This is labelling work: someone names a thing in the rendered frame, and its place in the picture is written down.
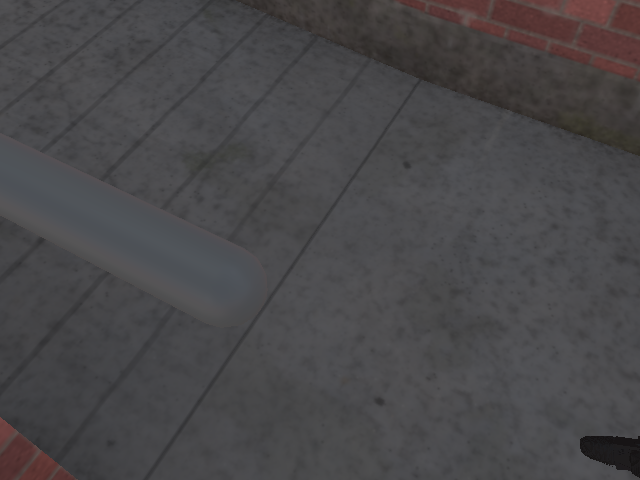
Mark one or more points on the right robot hand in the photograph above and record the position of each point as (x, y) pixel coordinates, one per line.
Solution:
(622, 452)

